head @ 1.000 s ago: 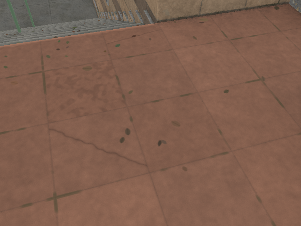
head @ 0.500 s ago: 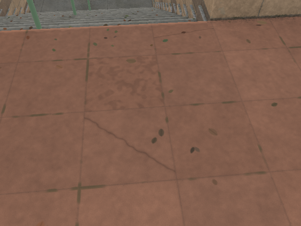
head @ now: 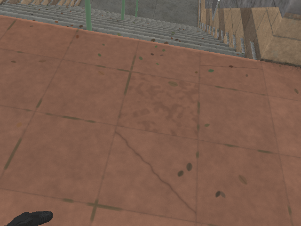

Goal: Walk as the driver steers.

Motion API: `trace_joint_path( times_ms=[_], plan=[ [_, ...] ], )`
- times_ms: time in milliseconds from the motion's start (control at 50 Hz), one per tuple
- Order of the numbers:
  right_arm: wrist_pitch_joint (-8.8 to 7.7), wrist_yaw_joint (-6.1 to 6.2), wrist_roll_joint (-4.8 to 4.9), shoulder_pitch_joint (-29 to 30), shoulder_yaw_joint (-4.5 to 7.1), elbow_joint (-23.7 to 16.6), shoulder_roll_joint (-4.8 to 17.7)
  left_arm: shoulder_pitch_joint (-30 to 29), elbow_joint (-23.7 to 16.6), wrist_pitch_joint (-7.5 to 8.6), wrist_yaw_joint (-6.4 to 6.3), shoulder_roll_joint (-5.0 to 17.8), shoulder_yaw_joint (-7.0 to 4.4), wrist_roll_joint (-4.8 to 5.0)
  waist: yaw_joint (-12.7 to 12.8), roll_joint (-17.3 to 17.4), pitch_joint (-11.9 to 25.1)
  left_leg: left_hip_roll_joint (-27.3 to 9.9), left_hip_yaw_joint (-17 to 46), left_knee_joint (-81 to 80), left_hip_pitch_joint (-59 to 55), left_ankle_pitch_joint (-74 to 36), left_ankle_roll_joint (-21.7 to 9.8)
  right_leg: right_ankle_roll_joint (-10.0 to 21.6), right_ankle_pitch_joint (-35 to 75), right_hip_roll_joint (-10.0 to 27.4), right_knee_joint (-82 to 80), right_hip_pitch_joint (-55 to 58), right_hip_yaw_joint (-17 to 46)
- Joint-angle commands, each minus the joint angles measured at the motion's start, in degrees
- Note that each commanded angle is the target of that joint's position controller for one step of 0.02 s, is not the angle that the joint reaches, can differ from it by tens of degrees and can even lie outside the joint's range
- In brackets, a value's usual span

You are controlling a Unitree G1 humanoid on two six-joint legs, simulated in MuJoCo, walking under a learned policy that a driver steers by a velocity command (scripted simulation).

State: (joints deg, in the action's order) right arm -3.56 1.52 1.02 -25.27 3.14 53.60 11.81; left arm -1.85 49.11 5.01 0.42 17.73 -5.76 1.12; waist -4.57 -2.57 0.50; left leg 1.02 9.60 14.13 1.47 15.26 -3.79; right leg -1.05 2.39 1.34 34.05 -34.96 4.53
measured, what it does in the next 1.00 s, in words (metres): walks ahead: right foot, then left foot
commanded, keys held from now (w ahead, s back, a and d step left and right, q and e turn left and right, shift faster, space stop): w+q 0.10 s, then w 0.22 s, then no key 0.24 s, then e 0.44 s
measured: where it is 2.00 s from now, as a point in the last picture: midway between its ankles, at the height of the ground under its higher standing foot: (140, 221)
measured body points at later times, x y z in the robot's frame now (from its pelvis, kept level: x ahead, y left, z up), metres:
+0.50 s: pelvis +0.27 -0.04 -0.01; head +0.32 -0.03 +0.44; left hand +0.22 +0.24 -0.14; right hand +0.52 -0.24 -0.10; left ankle +0.41 +0.13 -0.71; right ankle +0.21 -0.16 -0.75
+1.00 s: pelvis +0.38 -0.03 -0.03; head +0.40 -0.05 +0.42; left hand +0.49 +0.26 -0.13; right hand +0.53 -0.31 -0.14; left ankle +0.44 +0.11 -0.75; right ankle +0.38 -0.13 -0.76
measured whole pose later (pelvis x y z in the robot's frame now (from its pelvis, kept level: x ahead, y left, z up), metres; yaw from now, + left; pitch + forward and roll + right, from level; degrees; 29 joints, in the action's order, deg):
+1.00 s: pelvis +0.38 -0.03 -0.03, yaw -2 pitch +1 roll +3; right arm 0.3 2.4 0.5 -5.1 3.9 46.3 16.3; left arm 11.5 46.6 -3.0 -0.3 17.1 -3.9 0.1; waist 1.1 0.2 -1.7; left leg -4.7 -10.8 30.3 20.2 10.5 0.3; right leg 1.9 -17.6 2.6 36.5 -19.3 -2.6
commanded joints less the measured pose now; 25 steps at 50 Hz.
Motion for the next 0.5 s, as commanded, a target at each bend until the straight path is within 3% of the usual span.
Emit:
trace_joint_path(
  times_ms=[20,80,120,140,160,180,200,220,240,260,280,320,380,420,500],
  plan=[
    [-0.01,0.35,0.34,-3.9,2.43,-1.7,10.5,-14.1,-7.9,2.35,1.42,2.0,0.93,0.31,-2.5,11.3,-6.0,-12.1,11.5,-1.5,-3.6,-7.2,-7.3,0.0,-2.9,-1.2,-4.8,-7.2,-1.7],
    [0.57,0.41,0.48,-2.5,2.77,-2.8,11.2,-11.9,-8.4,3.4,2.19,3.3,0.97,0.42,-1.0,13.2,-4.8,-12.1,12.9,2.1,-0.8,-14.1,-6.4,0.7,-5.3,-2.8,-7.9,2.8,-3.3],
    [0.76,0.4,0.47,0.3,2.86,-4.1,11.5,-3.2,-6.4,3.8,1.86,5.7,0.09,0.34,3.9,14.8,-1.3,-11.1,12.6,7.3,1.2,-25.7,-5.1,2.7,-6.3,-4.0,-9.8,15.1,-4.5],
    [0.56,0.14,-0.07,1.9,2.55,-5.0,10.6,5.5,-4.2,3.91,1.33,8.2,-0.99,-0.12,7.8,13.3,4.5,-8.0,9.6,16.1,3.9,-32.4,-3.2,5.3,-4.8,-2.0,-9.6,27.1,-3.3],
    [0.3,-0.06,-1.33,3.6,1.71,-6.9,8.7,17.7,-2.6,3.71,0.76,11.7,-1.69,-1.15,12.7,7.4,14.9,-4.4,6.2,32.9,13.5,-22.9,-1.4,9.3,-7.3,8.1,-6.3,45.3,6.6],
    [-0.88,-0.47,0.29,-5.6,-0.03,-7.6,1.6,23.6,-0.1,2.87,1.07,15.4,-2.6,-1.66,8.1,-16.1,24.4,4.6,1.8,52.3,34.0,14.3,2.4,18.7,-18.3,22.0,-12.5,64.0,34.9],
    [-1.45,-0.25,2.19,-6.5,1.0,-5.3,7.4,22.3,0.0,2.79,1.51,8.6,-1.0,-0.56,8.7,-13.7,19.0,1.0,3.9,60.4,41.0,17.5,1.9,18.1,-26.2,22.5,-17.6,60.4,40.6],
    [-1.64,-0.28,2.39,0.3,1.76,-6.2,10.7,18.0,-1.0,2.64,1.37,4.8,-0.01,-0.16,9.3,-7.3,9.0,-1.3,2.3,61.3,43.5,12.6,1.4,15.5,-23.1,19.4,-17.9,51.7,30.1],
    [-1.74,-0.06,1.55,4.5,1.69,-6.9,10.4,14.4,-1.5,2.39,1.26,3.9,0.33,-0.59,8.1,-1.2,4.1,-3.8,0.1,59.7,41.4,7.9,1.3,14.1,-15.8,16.8,-18.7,43.0,22.0],
    [-1.92,-0.03,0.49,7.4,1.86,-7.7,9.9,12.6,-1.4,2.17,1.28,2.7,0.71,-1.02,7.1,0.4,1.0,-5.0,-0.8,56.6,39.5,5.3,1.2,13.7,-9.5,14.6,-20.0,36.5,17.3],
    [-1.82,-0.32,0.27,7.7,1.97,-8.3,9.0,12.3,-1.1,2.22,1.24,2.1,1.12,-1.71,5.5,-1.2,0.8,-6.5,-1.3,54.6,37.2,3.9,0.9,13.5,-5.9,13.1,-21.1,33.3,14.0],
    [-1.53,-0.82,0.39,7.5,1.57,-9.0,6.6,13.3,-0.2,2.32,1.22,2.0,1.23,-1.27,4.4,-2.8,0.8,-7.5,-3.2,50.6,36.1,3.1,0.9,14.2,-1.1,12.1,-23.1,31.4,10.4],
    [-1.46,-0.97,-0.89,12.5,0.66,-11.6,5.0,13.2,0.7,2.2,0.53,4.6,0.89,-0.95,3.9,-1.1,-1.8,-7.3,-6.6,39.9,36.3,-1.1,3.1,14.4,20.7,11.8,-23.3,27.9,3.7],
    [-1.76,-1.56,-1.01,15.9,-0.17,-12.6,3.9,13.1,0.8,1.43,-0.04,5.4,0.92,-0.69,4.6,-2.0,-1.0,-5.5,-9.4,29.6,30.1,-10.1,3.4,12.2,25.1,8.2,-22.7,24.5,-2.4],
    [-1.61,-2.54,-0.75,21.7,0.04,-14.5,6.3,17.3,2.5,0.39,-0.4,6.9,1.16,0.08,6.3,-3.0,1.1,-2.1,-9.5,18.6,23.7,-19.3,2.5,10.0,21.9,8.6,-19.6,28.5,-2.6]
  ],
)
Velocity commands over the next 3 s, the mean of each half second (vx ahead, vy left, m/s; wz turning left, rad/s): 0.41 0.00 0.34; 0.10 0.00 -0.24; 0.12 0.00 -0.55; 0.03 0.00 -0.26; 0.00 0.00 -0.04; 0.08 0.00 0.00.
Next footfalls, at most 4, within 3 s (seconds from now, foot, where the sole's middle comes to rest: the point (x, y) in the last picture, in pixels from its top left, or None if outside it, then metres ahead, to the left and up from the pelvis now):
0.16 right None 0.25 -0.15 -0.79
0.58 left None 0.48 0.12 -0.79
1.00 right None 0.42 -0.13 -0.79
1.48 left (117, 202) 0.60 0.05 -0.79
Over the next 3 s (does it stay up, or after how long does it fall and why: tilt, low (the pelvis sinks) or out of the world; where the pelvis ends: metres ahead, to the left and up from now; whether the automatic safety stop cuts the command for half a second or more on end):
stays up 0.55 -0.07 -0.02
